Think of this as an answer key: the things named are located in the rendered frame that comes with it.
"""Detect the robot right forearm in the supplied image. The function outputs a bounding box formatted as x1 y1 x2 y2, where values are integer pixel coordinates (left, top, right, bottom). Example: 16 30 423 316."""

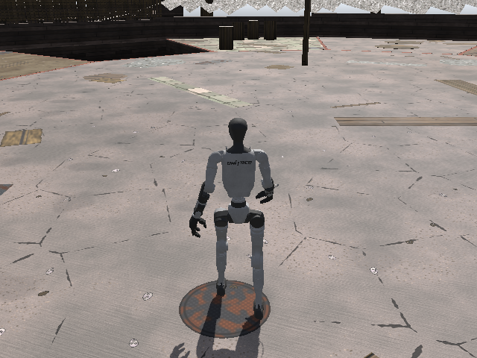
264 178 274 197

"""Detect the robot right upper arm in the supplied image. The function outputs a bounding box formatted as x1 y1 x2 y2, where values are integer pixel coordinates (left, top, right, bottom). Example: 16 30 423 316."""
253 149 273 189

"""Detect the left robot shin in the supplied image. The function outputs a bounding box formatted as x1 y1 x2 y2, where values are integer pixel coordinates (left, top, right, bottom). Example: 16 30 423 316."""
216 241 227 286

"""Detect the right robot hand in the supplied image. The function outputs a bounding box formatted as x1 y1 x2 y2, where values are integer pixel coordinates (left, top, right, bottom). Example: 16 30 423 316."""
256 191 273 204

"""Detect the left robot hand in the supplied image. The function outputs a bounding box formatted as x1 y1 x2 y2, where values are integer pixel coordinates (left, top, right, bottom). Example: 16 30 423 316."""
189 216 206 238

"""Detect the robot right thigh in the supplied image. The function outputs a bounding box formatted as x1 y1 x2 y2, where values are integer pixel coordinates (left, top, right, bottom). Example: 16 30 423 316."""
249 209 265 269

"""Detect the robot left forearm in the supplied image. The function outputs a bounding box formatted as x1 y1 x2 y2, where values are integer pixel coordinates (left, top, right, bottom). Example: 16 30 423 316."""
192 181 210 219

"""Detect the robot left upper arm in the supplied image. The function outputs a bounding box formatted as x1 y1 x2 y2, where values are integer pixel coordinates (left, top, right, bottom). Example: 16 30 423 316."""
203 151 223 193

